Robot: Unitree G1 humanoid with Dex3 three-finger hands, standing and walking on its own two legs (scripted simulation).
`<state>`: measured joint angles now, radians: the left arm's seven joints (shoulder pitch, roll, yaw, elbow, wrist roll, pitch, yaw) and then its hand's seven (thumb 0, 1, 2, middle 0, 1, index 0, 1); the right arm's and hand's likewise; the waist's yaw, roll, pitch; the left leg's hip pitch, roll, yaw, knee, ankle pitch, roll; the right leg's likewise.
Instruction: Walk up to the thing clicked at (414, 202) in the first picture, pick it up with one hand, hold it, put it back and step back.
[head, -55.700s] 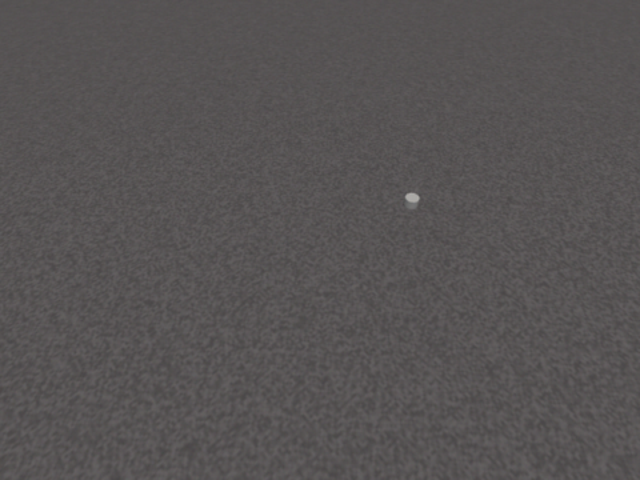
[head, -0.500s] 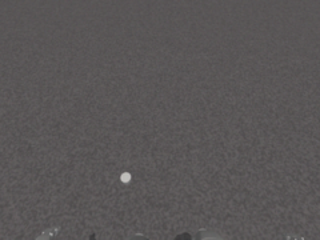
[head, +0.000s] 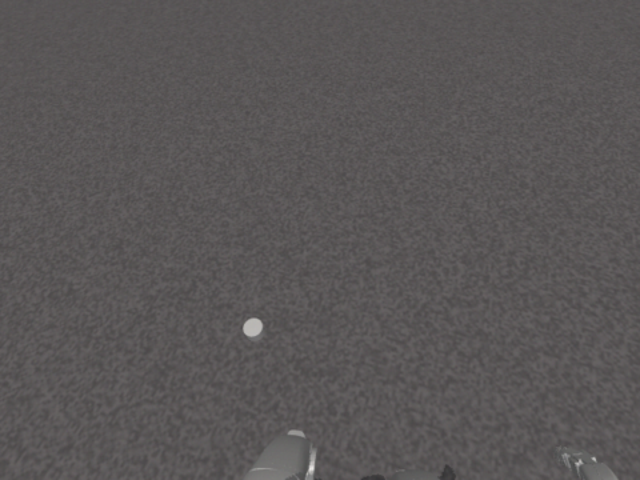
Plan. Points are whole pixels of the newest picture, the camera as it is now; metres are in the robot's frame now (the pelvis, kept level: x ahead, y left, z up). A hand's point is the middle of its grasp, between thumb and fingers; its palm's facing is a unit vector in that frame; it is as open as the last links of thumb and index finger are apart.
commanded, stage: step back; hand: left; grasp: from above
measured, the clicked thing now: (254, 329) +0.61 +0.28 -0.74
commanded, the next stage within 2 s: none
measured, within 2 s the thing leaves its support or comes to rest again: neither
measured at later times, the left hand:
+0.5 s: hand out of the picture -0.07 +0.29 -0.15, palm faces +0.03 -0.92 -0.39, open 7.4 cm
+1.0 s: hand out of the picture -0.21 +0.28 -0.14, palm faces +0.06 -0.90 -0.44, open 7.4 cm
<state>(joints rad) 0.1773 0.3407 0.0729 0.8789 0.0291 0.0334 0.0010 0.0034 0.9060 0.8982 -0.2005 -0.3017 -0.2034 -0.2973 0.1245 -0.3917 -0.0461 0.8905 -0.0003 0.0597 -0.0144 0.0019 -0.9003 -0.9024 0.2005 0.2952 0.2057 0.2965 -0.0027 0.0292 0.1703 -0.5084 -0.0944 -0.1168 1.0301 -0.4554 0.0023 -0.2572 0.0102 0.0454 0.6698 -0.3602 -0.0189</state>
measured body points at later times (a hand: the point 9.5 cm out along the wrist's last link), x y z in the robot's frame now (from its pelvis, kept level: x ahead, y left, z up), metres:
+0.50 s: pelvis -0.15 +0.01 +0.00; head -0.09 +0.04 +0.45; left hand -0.07 +0.34 -0.12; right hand -0.01 -0.29 -0.10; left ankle -0.08 +0.13 -0.72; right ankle -0.19 -0.13 -0.65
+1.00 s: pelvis -0.32 +0.00 -0.01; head -0.26 +0.00 +0.43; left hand -0.21 +0.33 -0.11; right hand -0.23 -0.32 -0.13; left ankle -0.33 +0.11 -0.73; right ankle -0.24 -0.13 -0.72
